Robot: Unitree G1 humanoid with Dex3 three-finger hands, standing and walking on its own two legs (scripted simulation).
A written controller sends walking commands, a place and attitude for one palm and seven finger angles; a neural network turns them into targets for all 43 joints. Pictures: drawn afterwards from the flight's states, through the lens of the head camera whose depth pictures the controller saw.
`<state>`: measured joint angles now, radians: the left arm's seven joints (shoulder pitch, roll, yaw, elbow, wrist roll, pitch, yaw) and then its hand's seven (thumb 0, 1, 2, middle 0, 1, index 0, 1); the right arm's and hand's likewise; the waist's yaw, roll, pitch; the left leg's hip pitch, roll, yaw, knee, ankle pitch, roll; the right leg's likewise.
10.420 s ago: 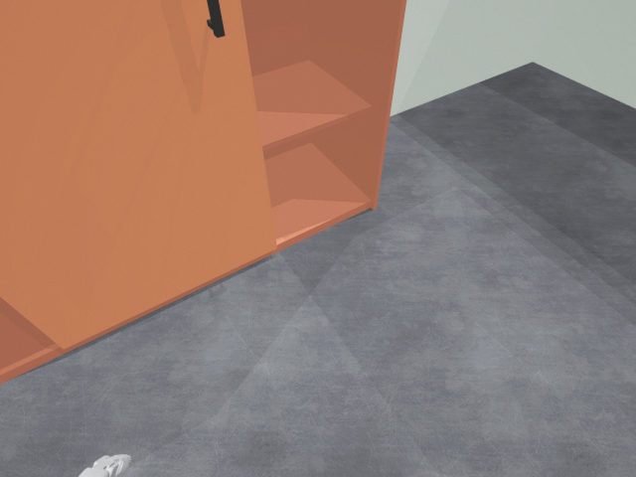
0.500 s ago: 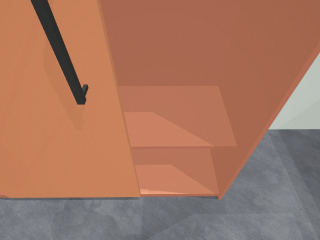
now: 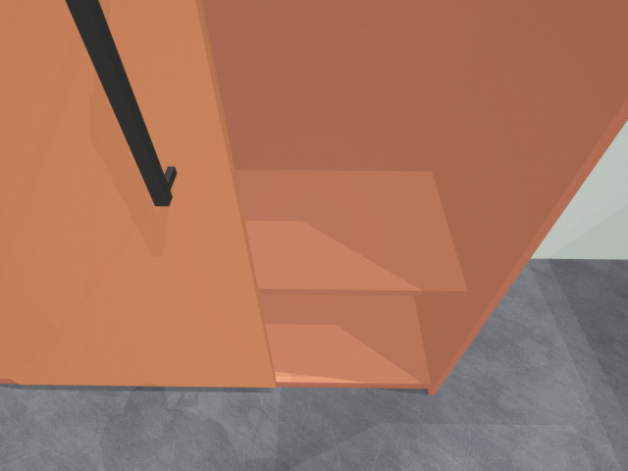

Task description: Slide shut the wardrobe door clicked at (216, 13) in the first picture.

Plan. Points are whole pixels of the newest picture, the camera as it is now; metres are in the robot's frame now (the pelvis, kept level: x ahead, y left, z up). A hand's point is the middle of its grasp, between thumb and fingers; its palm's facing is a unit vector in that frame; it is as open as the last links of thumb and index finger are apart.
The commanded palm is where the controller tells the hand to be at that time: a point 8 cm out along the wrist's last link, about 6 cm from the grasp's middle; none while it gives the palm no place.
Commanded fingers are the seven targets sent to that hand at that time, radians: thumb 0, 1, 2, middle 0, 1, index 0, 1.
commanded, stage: look again from close up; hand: left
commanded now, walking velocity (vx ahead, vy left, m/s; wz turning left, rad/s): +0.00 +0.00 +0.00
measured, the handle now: (135, 105) +0.44 +0.23 +0.25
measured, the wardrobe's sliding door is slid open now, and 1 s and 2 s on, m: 0.49 0.49 0.49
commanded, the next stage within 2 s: raise the hand with hooked fingers in 0.44 s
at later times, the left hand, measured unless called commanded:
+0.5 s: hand out of the picture -0.02 +0.18 -0.17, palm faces +0.03 -0.98 -0.19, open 7.3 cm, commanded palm none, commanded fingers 0.00 0.90 0.90 -0.20 -0.30 -0.20 -0.30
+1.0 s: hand (150, 462) +0.14 +0.20 -0.01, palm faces +0.11 -0.99 -0.01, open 8.8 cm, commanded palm +0.12 +0.26 +0.02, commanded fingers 0.00 0.34 0.66 -0.24 -0.66 -0.24 -0.66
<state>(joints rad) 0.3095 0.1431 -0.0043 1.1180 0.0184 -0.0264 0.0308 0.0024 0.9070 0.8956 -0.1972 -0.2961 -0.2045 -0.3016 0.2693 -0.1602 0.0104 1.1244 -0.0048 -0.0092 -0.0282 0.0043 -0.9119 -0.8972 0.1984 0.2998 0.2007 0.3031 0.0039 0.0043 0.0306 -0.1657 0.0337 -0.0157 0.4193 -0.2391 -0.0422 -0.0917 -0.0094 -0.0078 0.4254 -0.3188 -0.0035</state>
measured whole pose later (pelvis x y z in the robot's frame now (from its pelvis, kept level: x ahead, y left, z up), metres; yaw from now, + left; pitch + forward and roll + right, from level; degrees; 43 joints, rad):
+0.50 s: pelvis +0.00 +0.01 +0.00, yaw +0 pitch -1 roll +0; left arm 0.32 0.15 -0.01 1.12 0.02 -0.03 0.03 0.00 0.91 0.90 -0.20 -0.30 -0.20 -0.30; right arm 0.28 -0.15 0.01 1.13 0.00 -0.01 -0.03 0.00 -0.91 -0.90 0.20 0.30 0.20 0.30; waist 0.01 0.00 0.04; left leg -0.17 0.03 -0.02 0.42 -0.23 -0.03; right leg -0.09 -0.02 -0.01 0.41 -0.31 0.00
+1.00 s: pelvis -0.05 +0.00 -0.05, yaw +1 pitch +6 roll -1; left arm 0.47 0.19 0.14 -0.03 -0.24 -0.30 -0.21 0.01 0.57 0.75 -0.23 -0.52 -0.23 -0.52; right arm 0.16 -0.25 -0.04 0.47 0.02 -0.22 -0.05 0.01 -0.91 -0.90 0.20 0.30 0.20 0.30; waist 0.03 0.00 -0.10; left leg -0.65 0.03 -0.05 0.94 -0.40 -0.04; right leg -0.56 -0.01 -0.03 0.94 -0.50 0.00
